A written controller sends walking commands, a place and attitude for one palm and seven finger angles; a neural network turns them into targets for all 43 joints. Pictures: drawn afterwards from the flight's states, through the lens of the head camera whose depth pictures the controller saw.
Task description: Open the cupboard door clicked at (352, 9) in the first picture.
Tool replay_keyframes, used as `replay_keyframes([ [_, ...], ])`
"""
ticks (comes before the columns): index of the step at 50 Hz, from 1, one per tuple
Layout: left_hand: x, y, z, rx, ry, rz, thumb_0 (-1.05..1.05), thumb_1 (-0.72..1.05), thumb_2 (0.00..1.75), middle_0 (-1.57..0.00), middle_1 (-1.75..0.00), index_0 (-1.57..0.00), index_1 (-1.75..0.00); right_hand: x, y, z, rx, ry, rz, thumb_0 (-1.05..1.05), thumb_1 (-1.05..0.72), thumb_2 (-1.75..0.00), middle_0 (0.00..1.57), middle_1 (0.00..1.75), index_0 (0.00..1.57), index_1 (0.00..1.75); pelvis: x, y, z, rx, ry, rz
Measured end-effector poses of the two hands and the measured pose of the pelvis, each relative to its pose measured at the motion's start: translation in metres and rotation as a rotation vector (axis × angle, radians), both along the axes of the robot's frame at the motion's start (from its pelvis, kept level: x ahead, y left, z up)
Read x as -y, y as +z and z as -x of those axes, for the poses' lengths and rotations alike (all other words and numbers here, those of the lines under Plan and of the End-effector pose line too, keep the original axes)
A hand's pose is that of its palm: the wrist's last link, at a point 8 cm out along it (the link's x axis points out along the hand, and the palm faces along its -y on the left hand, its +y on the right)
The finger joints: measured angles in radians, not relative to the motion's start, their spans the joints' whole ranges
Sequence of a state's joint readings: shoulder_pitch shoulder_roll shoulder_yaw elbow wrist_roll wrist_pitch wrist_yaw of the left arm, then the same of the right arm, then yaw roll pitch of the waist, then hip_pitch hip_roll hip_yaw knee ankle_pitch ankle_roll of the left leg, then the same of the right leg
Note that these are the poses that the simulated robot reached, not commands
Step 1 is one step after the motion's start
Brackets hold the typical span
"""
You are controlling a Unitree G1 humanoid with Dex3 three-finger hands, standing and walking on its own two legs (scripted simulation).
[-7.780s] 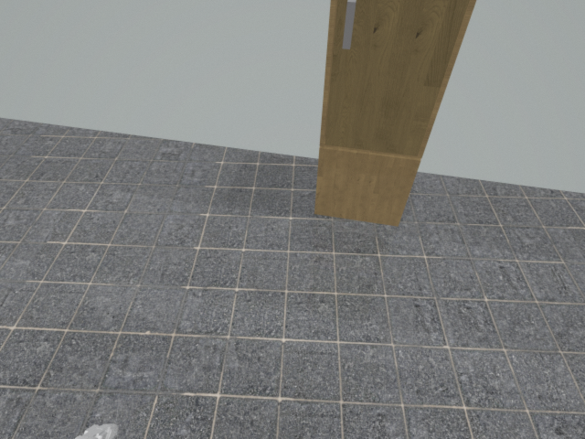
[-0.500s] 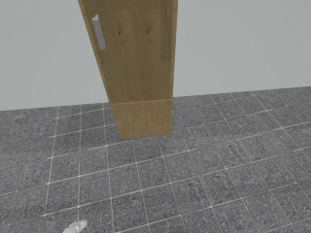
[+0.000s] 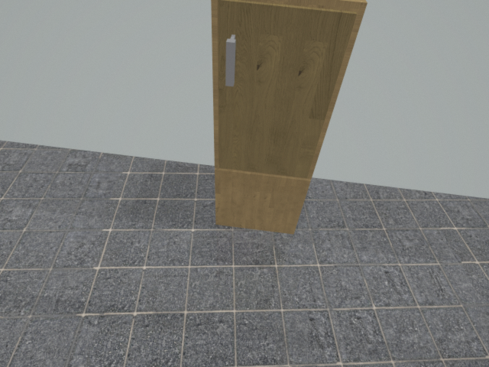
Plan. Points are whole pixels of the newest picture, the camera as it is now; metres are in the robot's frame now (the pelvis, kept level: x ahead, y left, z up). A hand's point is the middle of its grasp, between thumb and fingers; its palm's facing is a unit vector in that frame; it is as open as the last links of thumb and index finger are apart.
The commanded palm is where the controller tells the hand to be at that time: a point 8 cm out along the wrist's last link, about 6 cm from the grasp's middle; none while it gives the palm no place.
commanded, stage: take the last steps up to it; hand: left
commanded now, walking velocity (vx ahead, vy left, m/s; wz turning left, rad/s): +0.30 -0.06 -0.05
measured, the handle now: (231, 60) +0.86 +0.13 +0.11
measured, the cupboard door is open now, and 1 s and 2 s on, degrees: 0 0 0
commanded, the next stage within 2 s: come to a stop and stand still in 0.70 s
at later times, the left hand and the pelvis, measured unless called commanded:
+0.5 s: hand (190, 322) +0.24 +0.13 -0.17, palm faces +0.00 -0.98 -0.21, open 7.4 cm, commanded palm none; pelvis +0.15 -0.05 -0.01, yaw -1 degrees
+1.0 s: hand (187, 291) +0.31 +0.15 -0.17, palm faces +0.02 -0.99 -0.15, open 7.4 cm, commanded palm none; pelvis +0.29 -0.02 +0.01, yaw -2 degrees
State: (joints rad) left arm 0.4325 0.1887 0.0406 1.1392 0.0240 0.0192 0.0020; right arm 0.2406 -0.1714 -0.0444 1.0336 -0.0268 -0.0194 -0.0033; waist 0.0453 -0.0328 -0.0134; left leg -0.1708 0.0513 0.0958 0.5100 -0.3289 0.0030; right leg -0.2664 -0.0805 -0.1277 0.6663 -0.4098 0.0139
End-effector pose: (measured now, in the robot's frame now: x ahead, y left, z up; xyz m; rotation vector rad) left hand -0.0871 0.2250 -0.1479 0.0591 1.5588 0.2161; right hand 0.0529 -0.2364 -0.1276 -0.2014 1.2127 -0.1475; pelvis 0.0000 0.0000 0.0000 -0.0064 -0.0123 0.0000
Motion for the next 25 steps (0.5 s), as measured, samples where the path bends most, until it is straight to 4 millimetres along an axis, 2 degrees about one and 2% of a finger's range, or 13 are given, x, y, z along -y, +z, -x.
replay_keyframes([
  [3, -0.005, 0.003, -0.014, -0.024, -0.021, 0.021, 0.01, 0.91, 0.9, -0.2, -0.3, -0.2, -0.29, -0.01, 0.004, 0.008, -0.014, -0.038, 0.001, 0.0, -0.93, -0.9, 0.2, 0.3, 0.2, 0.3, -0.005, 0.005, -0.012, 0.008, -0.001, 0.005],
  [7, -0.009, 0.007, -0.064, 0.055, -0.042, 0.02, 0.01, 0.91, 0.9, -0.2, -0.3, -0.19, -0.29, -0.015, 0.003, 0.029, -0.116, -0.071, -0.01, 0.0, -0.93, -0.9, 0.2, 0.3, 0.2, 0.3, -0.006, 0.01, -0.03, 0.008, -0.001, 0.005],
  [12, -0.004, 0.009, -0.151, 0.174, -0.095, 0.0, 0.01, 0.91, 0.9, -0.2, -0.3, -0.19, -0.29, -0.016, -0.005, 0.051, -0.248, -0.129, -0.044, 0.0, -0.92, -0.9, 0.2, 0.3, 0.2, 0.3, 0.003, 0.007, -0.06, 0.006, -0.012, -0.007],
  [17, 0.016, 0.007, -0.252, 0.295, -0.186, -0.03, 0.01, 0.91, 0.9, -0.19, -0.3, -0.19, -0.29, -0.005, -0.021, 0.055, -0.351, -0.199, -0.083, 0.0, -0.91, -0.9, 0.2, 0.3, 0.2, 0.3, 0.025, -0.007, -0.1, 0.006, -0.031, -0.014],
  [19, 0.025, 0.003, -0.286, 0.363, -0.201, -0.051, 0.01, 0.91, 0.9, -0.2, -0.3, -0.19, -0.29, 0.004, -0.031, 0.048, -0.384, -0.209, -0.097, 0.0, -0.91, -0.9, 0.2, 0.3, 0.2, 0.3, 0.037, -0.018, -0.116, 0.008, -0.031, -0.017],
  [21, 0.033, 0.004, -0.306, 0.408, -0.193, -0.059, 0.0, 0.91, 0.9, -0.2, -0.3, -0.19, -0.29, 0.015, -0.034, 0.029, -0.387, -0.202, -0.098, 0.0, -0.91, -0.9, 0.2, 0.3, 0.2, 0.3, 0.044, -0.019, -0.126, 0.016, -0.025, -0.008],
  [25, 0.046, 0.012, -0.318, 0.393, -0.175, -0.053, 0.0, 0.91, 0.9, -0.2, -0.3, -0.2, -0.29, 0.036, -0.028, -0.039, -0.277, -0.164, -0.072, 0.01, -0.91, -0.9, 0.2, 0.3, 0.2, 0.3, 0.049, -0.007, -0.15, 0.019, -0.021, 0.002],
])
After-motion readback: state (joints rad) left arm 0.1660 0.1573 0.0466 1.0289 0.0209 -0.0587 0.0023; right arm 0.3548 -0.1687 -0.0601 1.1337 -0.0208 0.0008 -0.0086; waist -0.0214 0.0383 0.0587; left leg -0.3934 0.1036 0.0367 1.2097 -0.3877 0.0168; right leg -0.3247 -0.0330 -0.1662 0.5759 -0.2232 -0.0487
